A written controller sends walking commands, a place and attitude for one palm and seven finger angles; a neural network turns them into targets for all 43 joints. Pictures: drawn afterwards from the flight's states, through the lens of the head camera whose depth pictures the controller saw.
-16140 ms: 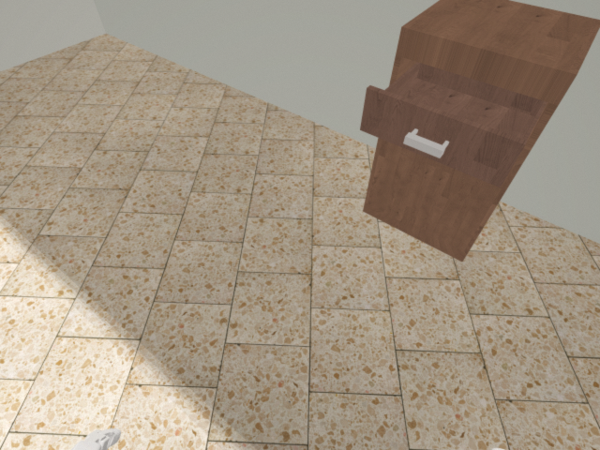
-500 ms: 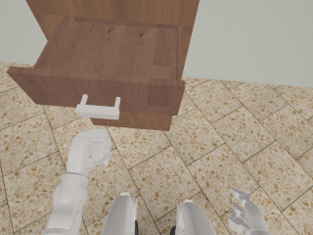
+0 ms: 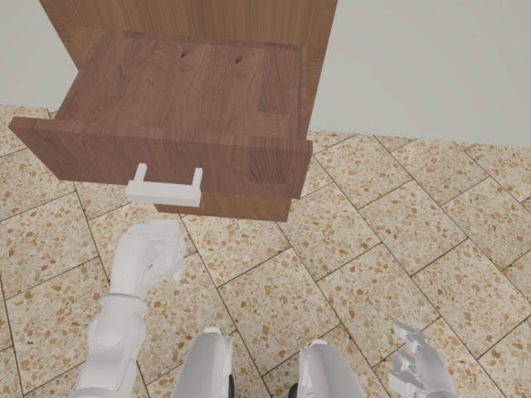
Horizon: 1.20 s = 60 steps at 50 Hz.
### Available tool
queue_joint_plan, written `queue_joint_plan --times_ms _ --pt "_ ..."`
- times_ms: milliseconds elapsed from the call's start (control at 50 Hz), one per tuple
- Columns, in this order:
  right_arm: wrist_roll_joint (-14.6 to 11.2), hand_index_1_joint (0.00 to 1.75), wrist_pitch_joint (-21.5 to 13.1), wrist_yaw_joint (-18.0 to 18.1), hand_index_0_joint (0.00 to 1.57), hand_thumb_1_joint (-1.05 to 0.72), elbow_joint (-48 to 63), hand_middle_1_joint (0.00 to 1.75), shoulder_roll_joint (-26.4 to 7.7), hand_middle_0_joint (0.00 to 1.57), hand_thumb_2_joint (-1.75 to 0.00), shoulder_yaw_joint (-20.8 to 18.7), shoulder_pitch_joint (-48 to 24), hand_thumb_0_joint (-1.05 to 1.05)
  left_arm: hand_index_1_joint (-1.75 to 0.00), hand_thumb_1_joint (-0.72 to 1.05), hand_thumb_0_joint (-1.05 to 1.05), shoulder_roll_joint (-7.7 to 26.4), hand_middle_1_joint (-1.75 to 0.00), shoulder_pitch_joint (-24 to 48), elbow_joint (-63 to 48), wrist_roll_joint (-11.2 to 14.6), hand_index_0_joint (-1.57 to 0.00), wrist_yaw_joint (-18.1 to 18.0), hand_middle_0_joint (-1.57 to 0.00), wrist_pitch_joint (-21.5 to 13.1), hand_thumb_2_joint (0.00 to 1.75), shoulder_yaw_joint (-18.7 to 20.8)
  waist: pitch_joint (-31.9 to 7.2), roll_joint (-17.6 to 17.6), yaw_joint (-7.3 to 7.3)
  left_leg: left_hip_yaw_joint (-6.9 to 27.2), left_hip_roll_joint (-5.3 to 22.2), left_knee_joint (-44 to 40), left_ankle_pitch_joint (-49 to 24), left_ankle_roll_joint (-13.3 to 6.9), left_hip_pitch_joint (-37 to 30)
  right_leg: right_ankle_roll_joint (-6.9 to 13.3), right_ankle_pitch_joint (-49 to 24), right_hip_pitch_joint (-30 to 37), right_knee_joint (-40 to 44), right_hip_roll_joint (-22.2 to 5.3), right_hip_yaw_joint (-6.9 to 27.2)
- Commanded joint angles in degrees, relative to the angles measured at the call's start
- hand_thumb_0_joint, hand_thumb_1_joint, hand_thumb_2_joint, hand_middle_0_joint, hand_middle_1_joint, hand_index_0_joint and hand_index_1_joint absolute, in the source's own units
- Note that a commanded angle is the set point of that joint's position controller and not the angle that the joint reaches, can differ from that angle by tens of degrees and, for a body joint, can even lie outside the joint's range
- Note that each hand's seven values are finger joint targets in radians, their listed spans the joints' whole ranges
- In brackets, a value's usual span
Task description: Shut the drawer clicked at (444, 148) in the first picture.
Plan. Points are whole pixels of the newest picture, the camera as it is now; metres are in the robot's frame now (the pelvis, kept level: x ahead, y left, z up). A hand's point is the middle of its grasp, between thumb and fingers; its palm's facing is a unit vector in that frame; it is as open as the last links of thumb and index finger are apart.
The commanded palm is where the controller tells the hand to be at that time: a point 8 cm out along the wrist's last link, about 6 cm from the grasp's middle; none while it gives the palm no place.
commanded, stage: push the drawer shut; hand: left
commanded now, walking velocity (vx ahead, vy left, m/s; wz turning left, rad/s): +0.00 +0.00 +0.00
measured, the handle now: (167, 182) +0.43 +0.17 +0.02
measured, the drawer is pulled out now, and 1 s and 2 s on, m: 0.23 0.15 0.03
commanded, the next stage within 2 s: none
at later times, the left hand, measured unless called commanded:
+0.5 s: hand (190, 222) +0.36 +0.13 +0.02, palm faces -0.06 -1.00 -0.05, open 3.0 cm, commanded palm +0.36 +0.18 +0.02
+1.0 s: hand (197, 184) +0.43 +0.13 +0.02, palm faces -0.04 -1.00 -0.05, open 3.1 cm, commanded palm +0.42 +0.18 +0.02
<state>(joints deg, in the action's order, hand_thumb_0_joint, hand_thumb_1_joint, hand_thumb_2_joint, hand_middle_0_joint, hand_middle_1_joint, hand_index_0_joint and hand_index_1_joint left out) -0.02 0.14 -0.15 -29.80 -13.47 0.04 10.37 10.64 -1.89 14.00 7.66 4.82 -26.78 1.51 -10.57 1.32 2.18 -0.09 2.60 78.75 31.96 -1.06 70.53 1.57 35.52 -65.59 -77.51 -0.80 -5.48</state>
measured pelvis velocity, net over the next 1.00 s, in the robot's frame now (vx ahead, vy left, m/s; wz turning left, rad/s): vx -0.01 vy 0.00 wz -0.01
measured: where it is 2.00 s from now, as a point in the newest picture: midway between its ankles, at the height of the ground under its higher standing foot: outside the picture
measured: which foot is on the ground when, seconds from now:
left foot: down 0.00-1.00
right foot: down 0.00-1.00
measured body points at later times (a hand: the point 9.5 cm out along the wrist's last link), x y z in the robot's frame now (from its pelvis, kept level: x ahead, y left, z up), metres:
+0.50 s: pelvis -0.01 +0.00 +0.00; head +0.12 +0.01 +0.43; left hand +0.36 +0.18 +0.02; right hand +0.13 -0.26 -0.12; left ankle +0.04 +0.11 -0.60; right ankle +0.01 -0.11 -0.60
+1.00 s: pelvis -0.01 +0.00 +0.00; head +0.12 +0.01 +0.43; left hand +0.42 +0.18 +0.02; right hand +0.07 -0.26 -0.12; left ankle +0.04 +0.11 -0.60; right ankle +0.01 -0.11 -0.60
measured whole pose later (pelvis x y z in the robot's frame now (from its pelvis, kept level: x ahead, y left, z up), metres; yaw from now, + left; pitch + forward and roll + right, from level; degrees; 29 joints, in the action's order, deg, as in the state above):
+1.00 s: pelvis -0.01 +0.00 +0.00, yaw -1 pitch +26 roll -2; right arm 0.7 1.7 -0.2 -35.6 -14.0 0.2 14.4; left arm 14.0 32.0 47.5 5.2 4.1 -30.1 10.4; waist -9.8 1.9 6.2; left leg -0.6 2.9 78.4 30.0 -1.2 74.2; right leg 1.5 33.5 -69.8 -77.5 -0.4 -4.9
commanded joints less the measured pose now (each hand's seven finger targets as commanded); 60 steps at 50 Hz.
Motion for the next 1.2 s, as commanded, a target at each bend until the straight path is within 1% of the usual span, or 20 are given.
queue_joint_plan --times_ms 0,180,280,440,520,560,600,700,720,760,800,860,960,1020,1040,1080,1120,1140,1160,1180 --pt "-0.01 0.30 -2.36 0.56 0.20 -0.90 5.91 0.30 -8.58 0.20 -0.90 -3.10 1.19 0.00 -1.60 0.90 0.00 4.33 -1.60 13.54 -10.78 0.80 -1.40 0.17 -1.40 -4.01 0.90 2.21 -20.85 0.76 1.85 3.00 -1.51 -9.04 -14.97 -0.41 -19.48 0.15 -15.44 7.09 11.17 1.63 3.06" --pt "-0.17 0.30 -1.46 0.51 0.20 -0.90 5.81 0.30 -8.60 0.20 -0.90 -3.00 1.89 0.00 -1.60 0.90 0.00 5.77 -1.60 17.48 -5.96 0.83 -1.40 -0.04 -1.40 -1.90 0.90 4.59 -23.48 0.83 0.80 2.17 -1.75 -9.31 -17.24 -0.33 -19.59 0.07 -18.65 10.32 11.36 1.57 3.70" --pt "-0.22 0.30 -1.02 0.49 0.20 -0.90 4.86 0.30 -8.68 0.20 -0.90 -2.89 2.46 0.00 -1.60 0.90 0.00 5.25 -1.60 24.38 -1.55 0.23 -1.40 -0.44 -1.40 -2.20 0.90 4.01 -20.78 0.37 2.25 2.16 -1.72 -9.37 -14.44 -0.37 -18.06 -0.07 -16.10 8.43 12.01 1.64 3.81" --pt "-0.12 0.30 -1.26 0.99 0.20 -0.90 2.69 0.30 -9.25 0.20 -0.90 -2.95 3.78 0.00 -1.60 0.90 0.00 8.31 -1.60 33.96 2.73 0.20 -1.40 -0.51 -1.40 -4.19 0.90 6.55 -23.06 0.94 3.23 2.21 -1.72 -8.77 -13.53 -0.52 -18.10 -0.10 -14.72 7.76 12.06 1.72 4.36" --pt "-0.07 0.30 -1.16 0.86 0.20 -0.90 1.99 0.30 -9.17 0.20 -0.90 -2.91 4.23 0.00 -1.60 0.90 0.00 7.27 -1.60 37.77 5.28 0.34 -1.40 -0.52 -1.40 -4.19 0.90 6.03 -23.57 2.52 3.45 2.29 -1.83 -9.34 -12.93 -0.28 -18.97 -0.10 -14.01 7.28 12.57 1.65 4.30" --pt "0.03 0.30 -1.03 0.89 0.20 -0.90 1.58 0.30 -9.44 0.20 -0.90 -2.94 5.00 0.00 -1.60 0.90 0.00 9.17 -1.60 38.83 7.11 0.37 -1.40 -0.69 -1.40 -4.22 0.90 8.19 -24.76 0.74 3.54 2.28 -1.80 -9.16 -13.51 -0.43 -18.52 -0.23 -14.66 8.26 12.54 1.80 4.40" --pt "-0.05 0.30 -0.95 0.87 0.20 -0.90 1.37 0.30 -9.28 0.20 -0.90 -2.90 5.03 0.00 -1.60 0.90 0.00 9.03 -1.60 41.35 7.98 0.29 -1.40 -0.58 -1.40 -4.48 0.90 7.91 -24.56 2.00 3.85 2.07 -1.82 -9.33 -12.81 -0.33 -18.29 -0.28 -14.11 7.99 12.73 1.75 4.62" --pt "0.10 0.30 -0.78 0.68 0.20 -0.90 0.77 0.30 -9.48 0.20 -0.90 -2.92 6.03 0.00 -1.60 0.90 0.00 9.68 -1.60 44.65 12.00 0.01 -1.40 -0.92 -1.40 -5.30 0.90 9.12 -24.57 1.51 4.08 2.33 -1.77 -9.69 -12.64 -0.21 -18.54 -0.23 -13.72 7.19 12.65 1.93 4.39" --pt "0.12 0.30 -0.78 0.57 0.20 -0.90 0.56 0.30 -9.35 0.20 -0.90 -2.88 6.16 0.00 -1.60 0.90 0.00 9.01 -1.60 46.16 12.15 -0.05 -1.40 -0.93 -1.40 -5.50 0.90 8.44 -24.61 2.77 4.37 2.31 -1.81 -9.74 -12.93 -0.21 -19.10 -0.17 -13.96 6.85 12.71 1.91 4.28" --pt "0.29 0.30 -0.56 0.51 0.20 -0.90 0.48 0.30 -9.58 0.20 -0.90 -2.89 6.74 0.00 -1.60 0.90 0.00 11.01 -1.60 46.64 14.30 -0.24 -1.40 -1.03 -1.40 -5.81 0.90 10.59 -24.73 1.99 4.10 2.29 -1.82 -9.71 -12.92 -0.20 -18.52 -0.17 -13.92 7.23 12.65 2.10 4.35" --pt "0.25 0.30 -0.39 0.57 0.20 -0.90 -0.05 0.30 -9.51 0.20 -0.90 -2.80 6.99 0.00 -1.60 0.90 0.00 10.96 -1.60 50.13 16.55 -0.64 -1.40 -1.13 -1.40 -6.25 0.90 10.36 -23.78 0.66 5.10 2.23 -1.83 -9.48 -11.50 -0.35 -17.02 -0.33 -12.88 6.84 12.82 2.10 4.57" --pt "0.51 0.30 -0.25 0.47 0.20 -0.90 -0.56 0.30 -9.77 0.20 -0.90 -2.90 7.90 0.00 -1.60 0.90 0.00 11.71 -1.60 52.94 18.86 -1.21 -1.40 -1.22 -1.40 -6.90 0.90 11.23 -24.96 3.18 5.12 2.56 -1.77 -9.41 -12.39 -0.16 -18.84 -0.15 -13.11 4.86 12.15 2.20 4.26" --pt "0.91 0.30 0.28 0.19 0.20 -0.90 -1.66 0.30 -10.05 0.20 -0.90 -3.08 9.41 0.00 -1.60 0.90 0.00 11.15 -1.60 59.11 23.07 -1.99 -1.40 -1.51 -1.40 -7.42 0.90 10.84 -25.52 3.45 6.55 3.36 -1.57 -9.16 -13.22 -0.18 -20.57 -0.15 -13.29 2.18 11.58 2.37 3.64" --pt "1.13 0.30 0.76 0.19 0.20 -0.90 -2.26 0.30 -10.17 0.20 -0.90 -2.95 10.22 0.00 -1.60 0.90 0.00 13.57 -1.60 62.74 26.15 -2.34 -1.40 -1.67 -1.40 -7.62 0.90 12.67 -25.35 2.32 7.16 2.94 -1.65 -8.46 -12.79 -0.45 -18.46 -0.34 -13.33 3.36 11.89 2.37 4.14" --pt "1.29 0.30 0.85 0.18 0.20 -0.90 -2.12 0.30 -10.44 0.20 -0.90 -2.93 10.85 0.00 -1.60 0.90 0.00 14.93 -1.60 63.17 26.46 -2.44 -1.40 -1.52 -1.40 -7.88 0.90 13.68 -26.52 3.22 6.66 3.26 -1.67 -8.45 -13.62 -0.42 -19.14 -0.14 -13.72 3.34 11.16 2.57 3.89" --pt "1.36 0.30 1.29 0.02 0.20 -0.90 -2.14 0.30 -10.30 0.20 -0.90 -2.94 11.14 0.00 -1.60 0.90 0.00 14.70 -1.60 64.15 27.90 -2.73 -1.40 -1.13 -1.40 -7.97 0.90 13.78 -28.39 3.41 6.69 3.15 -1.63 -8.18 -14.25 -0.40 -19.61 -0.22 -14.24 3.67 11.14 2.56 4.05" --pt "1.55 0.30 1.74 0.00 0.20 -0.90 -2.39 0.30 -10.41 0.20 -0.90 -2.78 11.58 0.00 -1.60 0.90 0.00 16.72 -1.60 66.25 29.53 -2.83 -1.40 -1.04 -1.40 -8.02 0.90 15.25 -27.56 2.66 6.94 2.96 -1.58 -7.89 -13.90 -0.51 -18.06 -0.31 -14.20 4.28 11.17 2.60 4.17" --pt "1.58 0.30 1.76 -0.10 0.20 -0.90 -2.23 0.30 -10.42 0.20 -0.90 -2.76 11.82 0.00 -1.60 0.90 0.00 16.08 -1.60 66.25 30.18 -2.84 -1.40 -0.75 -1.40 -8.09 0.90 14.71 -27.99 4.68 6.87 3.22 -1.63 -7.87 -14.61 -0.52 -19.17 -0.11 -14.41 2.91 10.68 2.82 4.02" --pt "1.65 0.30 2.04 -0.21 0.20 -0.90 -2.49 0.30 -10.32 0.20 -0.90 -2.71 12.04 0.00 -1.60 0.90 0.00 15.40 -1.60 67.29 31.45 -3.03 -1.40 -0.58 -1.40 -7.97 0.90 14.29 -27.88 4.49 7.34 3.24 -1.58 -7.74 -15.00 -0.47 -19.29 -0.16 -14.82 2.57 10.72 2.73 3.86" --pt "1.63 0.30 2.30 -0.22 0.20 -0.90 -2.73 0.30 -10.54 0.20 -0.90 -2.71 12.44 0.00 -1.60 0.90 0.00 16.70 -1.60 67.72 33.20 -3.02 -1.40 -0.65 -1.40 -7.77 0.90 15.40 -26.85 3.11 7.54 3.32 -1.44 -7.64 -14.32 -0.55 -18.40 -0.25 -14.25 2.49 10.91 2.87 3.89"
